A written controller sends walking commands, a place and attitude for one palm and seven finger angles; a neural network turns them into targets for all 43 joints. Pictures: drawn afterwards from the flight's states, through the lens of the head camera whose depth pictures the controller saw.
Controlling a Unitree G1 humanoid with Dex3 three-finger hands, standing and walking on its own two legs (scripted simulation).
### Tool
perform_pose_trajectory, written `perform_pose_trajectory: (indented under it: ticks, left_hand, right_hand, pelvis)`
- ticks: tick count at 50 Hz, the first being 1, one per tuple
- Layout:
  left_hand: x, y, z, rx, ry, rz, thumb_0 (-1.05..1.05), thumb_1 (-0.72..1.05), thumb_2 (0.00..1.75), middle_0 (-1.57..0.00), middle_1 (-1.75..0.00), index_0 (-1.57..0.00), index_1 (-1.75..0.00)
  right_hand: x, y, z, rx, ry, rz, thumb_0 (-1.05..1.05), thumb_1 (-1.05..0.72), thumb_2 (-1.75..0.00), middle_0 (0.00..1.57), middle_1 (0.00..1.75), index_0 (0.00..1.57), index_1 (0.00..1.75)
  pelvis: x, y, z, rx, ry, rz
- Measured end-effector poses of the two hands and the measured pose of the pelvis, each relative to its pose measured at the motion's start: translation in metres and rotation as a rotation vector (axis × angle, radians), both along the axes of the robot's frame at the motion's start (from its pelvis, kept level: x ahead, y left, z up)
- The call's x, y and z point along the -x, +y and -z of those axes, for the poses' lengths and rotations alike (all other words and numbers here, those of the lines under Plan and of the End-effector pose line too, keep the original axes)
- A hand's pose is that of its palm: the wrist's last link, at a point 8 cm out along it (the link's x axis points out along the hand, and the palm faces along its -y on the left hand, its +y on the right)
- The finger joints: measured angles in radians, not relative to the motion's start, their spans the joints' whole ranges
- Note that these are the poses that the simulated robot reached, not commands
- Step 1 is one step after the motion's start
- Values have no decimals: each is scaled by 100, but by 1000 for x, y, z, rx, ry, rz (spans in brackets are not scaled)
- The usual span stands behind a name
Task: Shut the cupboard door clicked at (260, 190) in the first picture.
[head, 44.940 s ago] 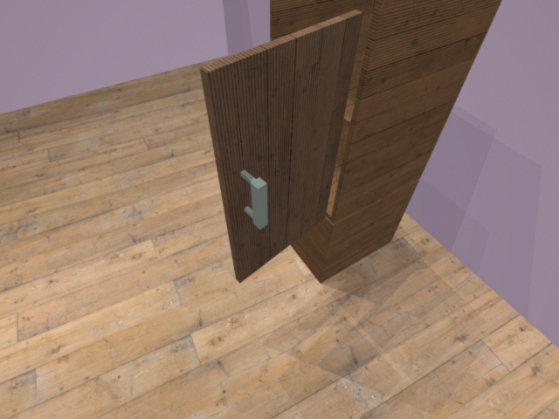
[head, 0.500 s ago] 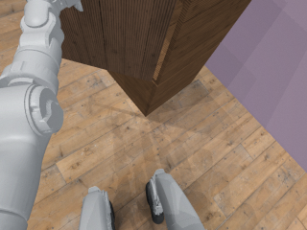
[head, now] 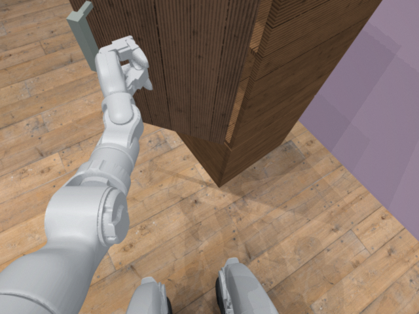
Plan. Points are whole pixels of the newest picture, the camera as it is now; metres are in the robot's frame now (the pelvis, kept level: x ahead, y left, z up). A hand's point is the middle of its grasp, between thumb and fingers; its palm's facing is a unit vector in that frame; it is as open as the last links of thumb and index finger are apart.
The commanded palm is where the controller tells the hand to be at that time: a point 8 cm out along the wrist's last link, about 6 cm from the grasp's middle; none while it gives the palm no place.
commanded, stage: pull the fist back off the door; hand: left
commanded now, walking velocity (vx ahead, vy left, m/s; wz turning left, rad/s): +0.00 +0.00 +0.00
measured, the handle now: (92, 38) +0.65 +0.14 +0.07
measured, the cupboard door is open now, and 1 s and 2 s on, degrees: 38 38 38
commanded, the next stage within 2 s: draw the hand back to the body in 0.26 s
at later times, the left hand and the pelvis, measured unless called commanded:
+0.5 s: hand (146, 86) +0.50 +0.04 +0.09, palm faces +0.15 -0.99 -0.03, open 3.1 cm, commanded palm +0.44 +0.11 +0.09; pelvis +0.00 -0.01 +0.01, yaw +1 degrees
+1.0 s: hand (58, 158) +0.34 +0.14 +0.16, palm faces +0.09 -0.98 -0.16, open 3.1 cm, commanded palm +0.30 +0.20 +0.18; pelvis +0.02 +0.00 +0.07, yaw +1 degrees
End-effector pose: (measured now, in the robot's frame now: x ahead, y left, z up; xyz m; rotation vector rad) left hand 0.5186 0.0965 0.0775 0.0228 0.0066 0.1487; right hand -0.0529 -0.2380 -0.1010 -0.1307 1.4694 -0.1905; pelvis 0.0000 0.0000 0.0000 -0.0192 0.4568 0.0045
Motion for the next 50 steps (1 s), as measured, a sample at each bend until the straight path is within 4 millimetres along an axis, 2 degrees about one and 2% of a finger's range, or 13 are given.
perform_pose_trajectory:
  ticks: [8, 13, 17, 22, 25, 31, 36, 39, 43, 45, 50]
  left_hand:
    - [32, -6, 5, 13, -43, 10, 1, 90, 90, -130, -150, -130, -150]
    - [49, -9, 7, -13, -43, 18, 1, 90, 90, -130, -150, -130, -150]
    - [51, -11, 5, -16, -34, 7, 1, 90, 90, -130, -150, -130, -150]
    - [44, -11, -4, -15, -59, 7, 2, 90, 90, -131, -150, -130, -150]
    - [48, -1, -11, -13, -73, -2, 2, 90, 90, -130, -150, -130, -150]
    - [85, 32, -23, -21, -40, -27, 2, 90, 90, -130, -150, -130, -150]
    - [120, 53, -45, -7, -77, -27, 2, 90, 90, -130, -150, -130, -150]
    - [137, 62, -59, -8, -97, -7, 2, 90, 90, -130, -150, -130, -150]
    - [158, 74, -72, -7, -100, 16, 1, 90, 90, -130, -149, -129, -149]
    - [171, 80, -79, -4, -99, 21, 1, 90, 90, -128, -147, -127, -147]
    - [201, 94, -92, -144, -35, 66, 1, 90, 90, -120, -138, -119, -139]
  right_hand:
    - [-50, -26, -4, 50, -98, -49, 0, -91, -90, 20, 30, 20, 30]
    - [-81, -30, 0, 49, -165, -73, 0, -91, -90, 20, 30, 20, 30]
    - [-97, -27, 3, 47, -206, -87, 0, -91, -90, 20, 30, 20, 30]
    - [-101, -23, 8, 36, -227, -83, 0, -91, -90, 20, 30, 20, 30]
    - [-97, -18, 7, 17, -226, -61, 0, -91, -90, 20, 30, 20, 30]
    - [-91, -10, -9, -22, -227, -25, 0, -91, -90, 20, 30, 20, 30]
    - [-104, -14, -28, 1, -279, -44, 1, -91, -90, 20, 30, 20, 30]
    - [-122, -19, -39, 25, -340, -64, 1, -91, -90, 20, 30, 20, 30]
    - [-156, -21, -55, 47, -457, -85, 1, -91, -90, 20, 30, 20, 30]
    - [-175, -20, -64, 49, -523, -99, 1, -91, -90, 20, 30, 20, 30]
    - [-221, -6, -89, 49, -648, -106, 1, -91, -90, 20, 30, 20, 30]
  pelvis:
    - [-8, -4, -7, -9, -40, -6]
    - [-9, -6, -9, -15, -65, -13]
    - [-6, -8, -9, -18, -73, -21]
    - [-2, -10, -7, -22, -68, -19]
    - [-3, -10, -11, -27, -78, -3]
    - [-9, -10, -32, -29, -150, 14]
    - [-13, -10, -47, -23, -221, 0]
    - [-14, -9, -53, -20, -259, -8]
    - [-16, -7, -60, -20, -305, -10]
    - [-16, -5, -63, -21, -327, -10]
    - [-19, -3, -74, -29, -398, -11]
